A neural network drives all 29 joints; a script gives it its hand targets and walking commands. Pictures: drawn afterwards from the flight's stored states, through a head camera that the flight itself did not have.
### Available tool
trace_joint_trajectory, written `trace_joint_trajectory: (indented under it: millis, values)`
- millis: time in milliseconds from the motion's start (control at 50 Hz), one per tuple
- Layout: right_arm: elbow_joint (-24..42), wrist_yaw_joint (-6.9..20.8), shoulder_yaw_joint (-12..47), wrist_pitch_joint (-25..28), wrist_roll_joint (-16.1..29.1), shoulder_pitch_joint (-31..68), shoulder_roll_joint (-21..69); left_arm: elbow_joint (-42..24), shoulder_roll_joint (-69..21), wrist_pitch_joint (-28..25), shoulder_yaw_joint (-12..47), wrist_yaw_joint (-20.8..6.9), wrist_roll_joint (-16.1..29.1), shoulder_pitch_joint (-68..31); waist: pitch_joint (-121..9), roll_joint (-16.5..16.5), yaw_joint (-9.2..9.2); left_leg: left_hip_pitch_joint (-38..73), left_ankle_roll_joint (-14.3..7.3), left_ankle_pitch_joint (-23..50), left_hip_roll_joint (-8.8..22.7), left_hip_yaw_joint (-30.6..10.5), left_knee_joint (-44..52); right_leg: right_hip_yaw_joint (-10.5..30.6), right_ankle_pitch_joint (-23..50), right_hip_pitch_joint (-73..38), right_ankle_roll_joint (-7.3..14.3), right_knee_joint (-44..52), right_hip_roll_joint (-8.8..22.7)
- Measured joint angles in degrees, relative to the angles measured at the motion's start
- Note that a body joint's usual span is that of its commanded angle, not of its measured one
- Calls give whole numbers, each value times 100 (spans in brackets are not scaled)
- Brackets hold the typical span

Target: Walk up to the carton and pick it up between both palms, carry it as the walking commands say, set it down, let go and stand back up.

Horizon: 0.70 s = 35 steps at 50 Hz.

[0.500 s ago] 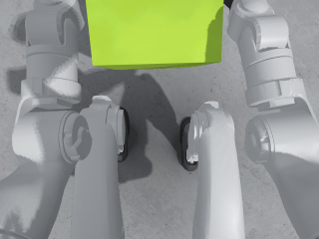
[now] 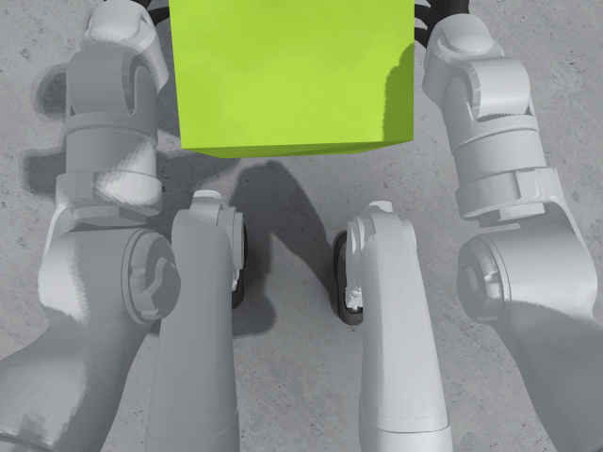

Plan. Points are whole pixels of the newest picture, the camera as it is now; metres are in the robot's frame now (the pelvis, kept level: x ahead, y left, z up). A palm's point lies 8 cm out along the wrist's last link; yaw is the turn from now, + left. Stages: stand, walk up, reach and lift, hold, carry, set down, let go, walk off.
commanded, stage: reach and lift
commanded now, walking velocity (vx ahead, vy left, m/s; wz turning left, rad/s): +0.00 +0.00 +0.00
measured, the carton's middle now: (288, 30) +0.56 +0.04 -0.16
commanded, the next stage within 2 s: none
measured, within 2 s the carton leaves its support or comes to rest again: neither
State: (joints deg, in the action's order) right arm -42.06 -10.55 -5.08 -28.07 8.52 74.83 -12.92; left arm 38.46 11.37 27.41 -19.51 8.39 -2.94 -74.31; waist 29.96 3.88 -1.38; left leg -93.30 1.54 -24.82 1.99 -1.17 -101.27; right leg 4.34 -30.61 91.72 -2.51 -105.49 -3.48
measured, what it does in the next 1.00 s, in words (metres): rises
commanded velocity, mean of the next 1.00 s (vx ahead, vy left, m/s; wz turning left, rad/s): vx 0.00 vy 0.00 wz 0.00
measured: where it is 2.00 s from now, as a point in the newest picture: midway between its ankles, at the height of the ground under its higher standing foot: (290, 286)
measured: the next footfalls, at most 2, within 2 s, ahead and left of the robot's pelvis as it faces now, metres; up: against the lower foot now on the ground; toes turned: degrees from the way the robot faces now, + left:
none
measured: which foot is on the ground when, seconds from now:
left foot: down 0.00-1.00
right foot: down 0.00-1.00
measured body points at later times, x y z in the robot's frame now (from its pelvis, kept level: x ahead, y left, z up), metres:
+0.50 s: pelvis +0.00 +0.00 +0.06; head +0.28 +0.02 +0.39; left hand +0.52 +0.18 -0.01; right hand +0.53 -0.12 -0.01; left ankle +0.17 +0.14 -0.46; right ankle +0.14 -0.13 -0.46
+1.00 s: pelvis +0.00 -0.01 +0.12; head +0.26 +0.01 +0.48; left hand +0.50 +0.17 +0.07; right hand +0.50 -0.13 +0.06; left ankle +0.17 +0.14 -0.46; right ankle +0.14 -0.13 -0.46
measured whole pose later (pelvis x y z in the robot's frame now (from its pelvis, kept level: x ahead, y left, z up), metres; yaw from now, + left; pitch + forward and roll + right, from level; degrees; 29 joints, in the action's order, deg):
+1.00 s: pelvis +0.00 -0.01 +0.12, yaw +0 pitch +7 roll +2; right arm -38.9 -9.4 -5.3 -28.8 6.1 62.6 -9.4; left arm 33.4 6.3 28.7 -19.5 8.4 -5.1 -61.7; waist 29.8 3.6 -1.4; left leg -64.1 1.9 -20.1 1.5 -1.2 -77.2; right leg 4.7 -25.7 63.2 -1.4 -82.0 -3.4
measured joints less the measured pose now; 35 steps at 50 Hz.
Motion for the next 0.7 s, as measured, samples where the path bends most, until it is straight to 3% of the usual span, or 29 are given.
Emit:
trace_joint_trajectory:
  millis: [700]
  values:
    - [216, 85, -18, -78, -182, -769, 211, -340, -329, 127, 0, 0, -177, 776, -12, -29, -2, 1970, 32, 293, -52, -1, 1600, 27, 303, -1936, 50, 1565, -3]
